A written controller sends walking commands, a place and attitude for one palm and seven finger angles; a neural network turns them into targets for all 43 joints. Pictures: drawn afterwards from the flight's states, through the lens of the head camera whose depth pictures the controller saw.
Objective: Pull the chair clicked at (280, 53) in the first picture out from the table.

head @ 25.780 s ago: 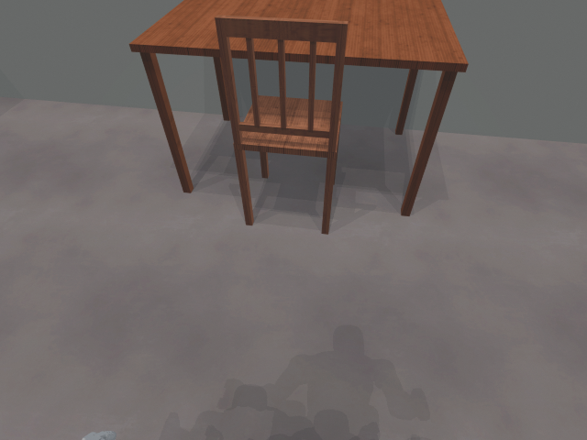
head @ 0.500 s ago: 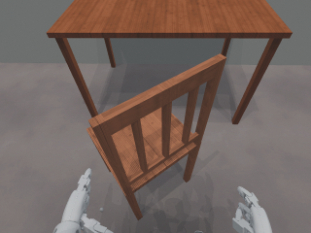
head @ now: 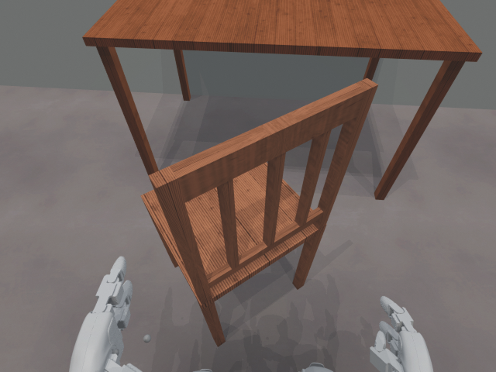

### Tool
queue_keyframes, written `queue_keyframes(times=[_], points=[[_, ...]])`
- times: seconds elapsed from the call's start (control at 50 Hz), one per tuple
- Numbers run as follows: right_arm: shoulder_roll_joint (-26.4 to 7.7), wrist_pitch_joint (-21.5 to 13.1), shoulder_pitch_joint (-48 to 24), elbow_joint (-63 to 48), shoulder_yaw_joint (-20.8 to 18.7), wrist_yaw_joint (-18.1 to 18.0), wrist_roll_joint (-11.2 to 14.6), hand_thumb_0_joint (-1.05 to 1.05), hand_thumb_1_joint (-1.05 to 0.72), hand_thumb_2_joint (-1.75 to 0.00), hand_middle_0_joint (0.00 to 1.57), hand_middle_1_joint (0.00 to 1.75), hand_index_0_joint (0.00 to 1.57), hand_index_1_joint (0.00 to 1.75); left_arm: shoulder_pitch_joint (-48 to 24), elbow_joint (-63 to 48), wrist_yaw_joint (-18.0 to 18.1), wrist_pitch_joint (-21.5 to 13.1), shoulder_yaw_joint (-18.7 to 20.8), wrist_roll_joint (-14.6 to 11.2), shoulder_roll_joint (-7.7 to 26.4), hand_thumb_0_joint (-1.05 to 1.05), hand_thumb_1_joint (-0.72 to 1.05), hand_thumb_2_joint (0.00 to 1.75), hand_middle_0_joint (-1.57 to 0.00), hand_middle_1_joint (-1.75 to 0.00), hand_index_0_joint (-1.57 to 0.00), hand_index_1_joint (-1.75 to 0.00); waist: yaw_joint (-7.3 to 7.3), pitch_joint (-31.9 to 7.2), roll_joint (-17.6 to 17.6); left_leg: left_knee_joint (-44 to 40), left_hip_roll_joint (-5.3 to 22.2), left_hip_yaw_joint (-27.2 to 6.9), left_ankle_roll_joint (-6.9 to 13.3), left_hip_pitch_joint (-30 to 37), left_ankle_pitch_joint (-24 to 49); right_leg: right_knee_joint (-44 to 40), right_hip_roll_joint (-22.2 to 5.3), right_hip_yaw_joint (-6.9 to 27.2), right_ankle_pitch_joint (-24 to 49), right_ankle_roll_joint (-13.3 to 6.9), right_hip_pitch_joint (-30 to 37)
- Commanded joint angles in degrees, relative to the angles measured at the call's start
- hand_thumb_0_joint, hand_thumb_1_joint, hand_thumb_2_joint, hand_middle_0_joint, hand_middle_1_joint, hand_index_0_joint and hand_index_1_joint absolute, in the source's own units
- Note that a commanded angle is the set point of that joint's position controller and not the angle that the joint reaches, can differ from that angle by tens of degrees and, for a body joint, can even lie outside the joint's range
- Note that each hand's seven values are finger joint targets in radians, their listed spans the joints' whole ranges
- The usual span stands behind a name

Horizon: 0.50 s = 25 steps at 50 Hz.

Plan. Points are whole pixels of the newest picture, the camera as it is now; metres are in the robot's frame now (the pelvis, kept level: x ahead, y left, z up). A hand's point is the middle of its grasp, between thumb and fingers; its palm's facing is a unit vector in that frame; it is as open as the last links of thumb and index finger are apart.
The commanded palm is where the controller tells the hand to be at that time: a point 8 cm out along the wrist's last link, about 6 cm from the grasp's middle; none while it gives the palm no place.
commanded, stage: draw the hand back to the body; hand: left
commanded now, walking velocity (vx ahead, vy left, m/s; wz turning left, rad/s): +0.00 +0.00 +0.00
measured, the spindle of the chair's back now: (271, 205) +0.43 -0.02 -0.01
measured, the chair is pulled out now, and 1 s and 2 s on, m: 0.45 0.45 0.45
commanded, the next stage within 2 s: step back with the hand held close in 1.42 s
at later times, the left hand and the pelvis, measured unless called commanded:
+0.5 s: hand (76, 313) +0.18 +0.22 +0.11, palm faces +0.24 -0.91 -0.33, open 16.5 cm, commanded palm +0.14 +0.26 +0.14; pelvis +0.01 +0.01 +0.03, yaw -1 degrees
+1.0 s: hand (6, 233) +0.23 +0.26 +0.21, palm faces +0.45 -0.79 -0.41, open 10.0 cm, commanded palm +0.18 +0.30 +0.23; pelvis +0.04 +0.01 +0.06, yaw -2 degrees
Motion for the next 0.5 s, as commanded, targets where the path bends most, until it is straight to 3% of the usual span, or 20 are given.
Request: queue_keyframes(times=[0.0, 0.02, 0.04, 0.06, 0.08, 0.14, 0.2, 0.24, 0.32, 0.34, 0.36, 0.38, 0.42, 0.48], points=[[-5.8, -3.85, -5.68, -6.36, -3.13, 0.84, 0.35, 0.0, -0.9, -0.9, 0.2, 0.3, 0.2, 0.3, 0.02, -9.92, -4.41, -14.3, 5.97, -2.11, 5.29, 0.0, -0.55, 0.2, 0.0, 0.0, 0.0, 0.0, -0.71, -5.35, -2.46, -6.56, -2.12, 1.07, 1.53, -2.43, 16.28, -6.03, 3.16, 0.06, 9.9, -1.92, 6.9], [-5.66, -3.93, -5.44, -6.45, -3.04, 1.32, 0.55, 0.0, -0.9, -0.9, 0.2, 0.3, 0.2, 0.3, -0.82, -10.19, -6.45, -16.25, 5.3, -2.58, 4.65, 0.0, -0.55, 0.2, 0.0, 0.0, 0.0, 0.0, -1.26, -6.54, -2.06, -6.08, -2.19, 1.46, 1.63, -2.69, 15.64, -5.94, 3.01, 0.52, 9.51, -1.76, 6.8], [-6.08, -3.56, -6.59, -6.46, -3.52, 1.47, 0.77, 0.0, -0.9, -0.9, 0.2, 0.3, 0.2, 0.3, 0.28, -8.97, -7.95, -16.96, 8.01, -3.45, 6.97, 0.0, -0.55, 0.2, 0.0, 0.0, 0.0, 0.0, -0.71, -6.58, -1.82, -6.12, -2.04, 1.38, 1.49, -3.19, 14.36, -6.14, 2.93, 1.04, 8.12, -1.95, 7.4], [-5.89, -3.4, -6.92, -7.36, -3.35, 1.61, 1.12, 0.0, -0.9, -0.9, 0.2, 0.3, 0.2, 0.3, 1.78, -8.95, -9.37, -16.44, 7.44, -3.63, 6.11, 0.0, -0.55, 0.2, 0.0, 0.0, 0.0, 0.0, -0.41, -7.38, -1.17, -7.13, -2.09, 1.77, 1.72, -2.36, 13.92, -6.78, 2.83, 1.01, 7.44, -1.89, 8.55], [-6.05, -3.04, -7.78, -8.11, -3.54, 1.45, 1.46, 0.0, -0.9, -0.9, 0.2, 0.3, 0.2, 0.3, 2.36, -9.75, -9.86, -15.15, 9.15, -4.42, 7.54, 0.0, -0.55, 0.2, 0.0, 0.0, 0.0, 0.0, -0.03, -7.82, -1.09, -7.91, -2.0, 1.69, 1.81, -1.94, 13.25, -7.47, 2.72, 1.32, 6.67, -1.86, 9.91], [-5.79, -2.51, -8.43, -9.2, -3.09, 0.4, 2.09, 0.0, -0.9, -0.9, 0.2, 0.3, 0.2, 0.3, 1.28, -13.16, -9.59, -11.22, 12.01, -6.37, 9.09, 0.0, -0.55, 0.2, 0.0, 0.0, 0.0, 0.0, 0.17, -7.41, -2.69, -10.06, -1.87, 1.49, 2.08, -0.55, 12.23, -9.73, 2.84, 1.52, 4.59, -1.59, 12.52], [-5.33, -3.41, -7.88, -8.82, -2.48, -0.34, 2.09, 0.0, -0.9, -0.9, 0.2, 0.3, 0.2, 0.3, 0.15, -17.01, -8.01, -9.93, 13.74, -7.27, 10.08, 0.0, -0.55, 0.2, 0.0, 0.0, 0.0, 0.0, 0.49, -7.04, -1.17, -11.35, -1.76, 1.15, 2.08, 1.44, 14.25, -10.82, 3.07, 1.13, 6.47, -1.67, 13.9], [-5.21, -4.1, -7.05, -8.16, -2.41, -0.58, 2.24, 0.0, -0.9, -0.9, 0.2, 0.3, 0.2, 0.3, 0.3, -16.8, -7.74, -9.68, 14.01, -7.72, 9.7, 0.0, -0.51, 0.22, -0.01, -0.01, -0.01, -0.01, 0.05, -5.67, -3.44, -12.08, -1.48, 1.06, 2.07, 2.49, 14.84, -11.81, 3.24, 0.79, 7.4, -1.4, 13.99], [-5.81, -5.61, -6.75, -7.12, -1.91, -0.92, 2.46, 0.0, -0.9, -0.9, 0.2, 0.3, 0.2, 0.3, -1.3, -15.09, -9.32, -8.39, 14.62, -7.86, 10.11, 0.0, -0.37, 0.29, -0.02, -0.04, -0.02, -0.04, -0.33, -3.65, -1.94, -14.21, -1.32, 1.11, 2.04, 5.23, 15.34, -13.99, 3.29, 0.64, 8.15, -1.4, 15.11], [-5.28, -3.14, -6.71, -7.91, -2.43, -1.93, 1.05, 0.0, -0.9, -0.9, 0.2, 0.3, 0.2, 0.3, 3.31, -14.39, 0.83, -3.12, 19.85, 2.17, 20.1, 0.0, -0.33, 0.31, -0.03, -0.05, -0.03, -0.05, 4.93, -5.42, 0.98, -18.41, -0.15, 1.85, 1.27, 8.15, 16.05, -16.82, 1.62, 3.35, 9.51, -3.01, 21.55], [-4.39, -2.6, -6.1, -9.07, -1.46, -2.04, 0.68, 0.0, -0.9, -0.9, 0.2, 0.3, 0.2, 0.3, 3.84, -18.31, 4.32, -0.9, 14.02, 3.24, 12.42, 0.0, -0.3, 0.32, -0.04, -0.05, -0.04, -0.05, 2.48, -1.88, 2.32, -19.95, -0.54, 2.45, 1.14, 9.59, 15.64, -18.4, 1.13, 2.21, 10.6, -2.71, 21.73], [-4.25, -1.67, -6.69, -8.19, -1.32, -2.11, 0.62, 0.0, -0.9, -0.9, 0.2, 0.3, 0.2, 0.3, 3.38, -17.85, 6.81, 0.75, 12.93, 4.19, 11.31, 0.0, -0.26, 0.34, -0.04, -0.06, -0.04, -0.06, 2.42, 0.27, 2.34, -21.04, -0.19, 2.25, 1.14, 10.85, 16.19, -19.32, 1.23, 1.5, 11.03, -2.83, 22.45], [-4.75, -0.77, -7.57, -7.54, -0.96, -2.7, 0.16, 0.0, -0.9, -0.9, 0.2, 0.3, 0.2, 0.3, 1.68, -18.93, 9.56, 2.31, 12.58, 5.31, 12.04, 0.0, -0.19, 0.37, -0.05, -0.08, -0.05, -0.08, 2.19, 1.27, -1.13, -22.89, -0.02, 2.28, 1.49, 14.07, 18.23, -21.66, 1.48, 1.0, 13.09, -2.64, 24.94], [-5.37, -0.63, -8.01, -6.69, -0.43, -2.99, -0.29, 0.0, -0.9, -0.9, 0.2, 0.3, 0.2, 0.3, -2.68, -20.01, 11.65, 2.97, 13.16, 6.34, 13.8, 0.0, -0.08, 0.43, -0.07, -0.1, -0.07, -0.1, 2.15, 3.21, -0.02, -27.06, 0.28, 1.78, 1.57, 18.41, 19.02, -24.96, 1.49, 0.57, 13.75, -2.69, 27.39]])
